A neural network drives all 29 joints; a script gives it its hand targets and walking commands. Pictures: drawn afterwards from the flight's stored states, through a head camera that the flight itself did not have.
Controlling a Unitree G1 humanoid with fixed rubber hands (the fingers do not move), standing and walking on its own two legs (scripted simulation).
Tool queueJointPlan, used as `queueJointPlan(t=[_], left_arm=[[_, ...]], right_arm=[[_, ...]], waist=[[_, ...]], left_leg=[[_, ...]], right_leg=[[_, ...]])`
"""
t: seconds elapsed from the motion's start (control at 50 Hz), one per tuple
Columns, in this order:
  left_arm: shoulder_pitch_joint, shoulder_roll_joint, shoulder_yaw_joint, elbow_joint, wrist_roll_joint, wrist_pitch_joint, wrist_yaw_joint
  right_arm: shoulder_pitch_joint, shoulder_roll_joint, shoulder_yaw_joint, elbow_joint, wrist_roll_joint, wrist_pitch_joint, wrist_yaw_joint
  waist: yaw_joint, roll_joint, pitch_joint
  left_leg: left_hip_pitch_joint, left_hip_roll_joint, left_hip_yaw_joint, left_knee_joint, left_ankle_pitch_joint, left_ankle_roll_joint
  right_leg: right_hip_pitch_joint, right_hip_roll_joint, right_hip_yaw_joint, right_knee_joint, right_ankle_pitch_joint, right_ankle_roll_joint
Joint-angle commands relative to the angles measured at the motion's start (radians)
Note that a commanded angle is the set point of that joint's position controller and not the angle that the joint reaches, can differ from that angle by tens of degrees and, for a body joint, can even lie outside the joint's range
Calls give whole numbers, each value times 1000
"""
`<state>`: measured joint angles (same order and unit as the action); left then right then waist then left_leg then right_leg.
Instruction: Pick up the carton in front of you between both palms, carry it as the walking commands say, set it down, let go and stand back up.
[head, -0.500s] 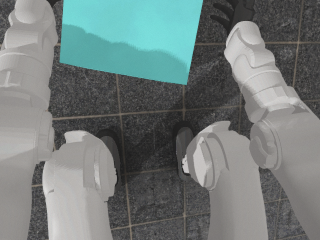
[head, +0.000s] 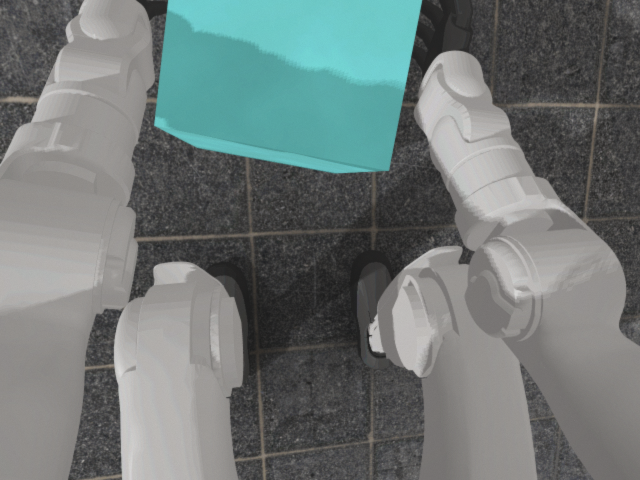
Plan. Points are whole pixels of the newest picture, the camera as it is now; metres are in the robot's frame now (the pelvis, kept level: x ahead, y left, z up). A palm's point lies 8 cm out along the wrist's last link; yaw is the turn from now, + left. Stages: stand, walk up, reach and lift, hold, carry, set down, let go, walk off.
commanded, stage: reach and lift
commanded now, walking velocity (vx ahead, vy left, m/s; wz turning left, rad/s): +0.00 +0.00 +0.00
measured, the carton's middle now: (285, 71) +0.52 +0.04 -0.25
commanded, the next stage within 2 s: none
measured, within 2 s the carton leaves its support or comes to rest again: leaves its support in 0.16 s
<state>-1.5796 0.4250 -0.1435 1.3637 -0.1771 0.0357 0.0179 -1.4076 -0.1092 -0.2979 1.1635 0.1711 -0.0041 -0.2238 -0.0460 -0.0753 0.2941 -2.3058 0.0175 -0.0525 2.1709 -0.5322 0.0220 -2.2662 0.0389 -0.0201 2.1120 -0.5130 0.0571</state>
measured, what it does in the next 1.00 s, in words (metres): rises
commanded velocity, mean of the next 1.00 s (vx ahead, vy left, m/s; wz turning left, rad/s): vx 0.00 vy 0.00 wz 0.00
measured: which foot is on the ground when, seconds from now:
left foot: down 0.00-1.00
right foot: down 0.00-1.00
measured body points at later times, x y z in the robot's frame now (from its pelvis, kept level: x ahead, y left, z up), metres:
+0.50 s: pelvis +0.00 -0.01 +0.03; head +0.28 +0.06 +0.38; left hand +0.52 +0.21 -0.05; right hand +0.51 -0.10 -0.05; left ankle +0.11 +0.12 -0.34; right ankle +0.13 -0.13 -0.34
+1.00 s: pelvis +0.03 -0.02 +0.16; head +0.24 +0.04 +0.55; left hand +0.48 +0.20 +0.10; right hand +0.49 -0.10 +0.11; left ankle +0.11 +0.12 -0.34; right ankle +0.13 -0.13 -0.34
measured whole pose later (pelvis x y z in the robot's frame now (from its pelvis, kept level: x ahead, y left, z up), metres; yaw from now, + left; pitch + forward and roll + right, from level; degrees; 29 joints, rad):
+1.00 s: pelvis +0.03 -0.02 +0.16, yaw +7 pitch +40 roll -2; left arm -0.89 0.05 0.31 0.70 0.19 0.35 0.01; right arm -0.79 0.13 -0.48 0.54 -0.14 0.32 -0.14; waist -0.02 -0.04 -0.22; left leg -1.84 -0.04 -0.06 1.64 -0.49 -0.03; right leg -1.81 0.08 0.05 1.64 -0.52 0.04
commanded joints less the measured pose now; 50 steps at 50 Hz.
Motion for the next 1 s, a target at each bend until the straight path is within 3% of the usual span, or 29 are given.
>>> queueJointPlan(t=[0.0, 0.12, 0.18, 0.26, 0.34, 0.4, 0.48, 0.54, 0.62, 0.72, 0.86, 0.98], left_arm=[[-374, -733, -60, -188, 32, 16, -158], [-356, -969, -37, -300, 46, 52, -199], [-382, -1046, -81, -433, 8, 56, -189], [-369, -1133, -137, -624, 0, 93, -157], [-285, -1241, -156, -727, 39, 166, -152], [-227, -1309, -115, -674, 77, 219, -179], [-143, -1351, 31, -497, 176, 261, -220], [-88, -1344, 137, -430, 248, 267, -231], [-46, -1339, 198, -425, 301, 265, -243], [-18, -1368, 153, -502, 291, 263, -254], [39, -1437, 1, -651, 222, 279, -250], [130, -1491, -67, -705, 195, 297, -241]], right_arm=[[-376, 635, 121, -148, -72, 37, 192], [-457, 841, 164, -255, -54, 87, 268], [-469, 938, 235, -335, -7, 105, 275], [-483, 1025, 344, -476, 35, 147, 277], [-520, 1033, 425, -652, 6, 196, 278], [-475, 1045, 396, -627, -63, 240, 285], [-391, 1076, 274, -506, -185, 289, 303], [-373, 1097, 232, -476, -228, 302, 318], [-314, 1145, 234, -451, -247, 311, 336], [-234, 1194, 284, -465, -239, 315, 346], [-126, 1249, 419, -534, -185, 330, 354], [-28, 1275, 487, -554, -160, 345, 364]], waist=[[-14, 221, -976], [20, 199, -1124], [31, 197, -1325], [59, 241, -1599], [46, 239, -1663], [11, 226, -1503], [-17, 206, -1282], [10, 171, -1267], [36, 109, -1300], [45, 88, -1380], [44, 120, -1478], [43, 132, -1441]], left_leg=[[559, -74, -2, -187, 198, 2], [649, -100, 29, -170, 295, 7], [790, -104, 45, -158, 413, 3], [1039, -115, 68, -174, 525, -17], [1041, -143, 94, -243, 392, -28], [896, -156, 100, -318, 212, -30], [745, -157, 87, -415, 33, -23], [752, -158, 81, -470, 10, -10], [778, -165, 95, -521, 81, -3], [852, -170, 106, -577, 153, -8], [1031, -179, 104, -660, 236, -26], [1151, -181, 88, -746, 255, -33]], right_leg=[[429, 115, -76, -84, 208, -10], [431, 143, -96, -65, 240, -12], [464, 148, -107, -54, 314, -5], [471, 153, -120, -78, 334, 4], [536, 163, -124, -145, 237, -6], [533, 161, -118, -213, 123, -21], [489, 153, -102, -304, 10, -32], [500, 154, -90, -363, -10, -26], [581, 157, -74, -443, 31, -14], [693, 158, -61, -516, 100, -7], [829, 163, -49, -601, 167, -7], [921, 162, -35, -687, 178, -12]])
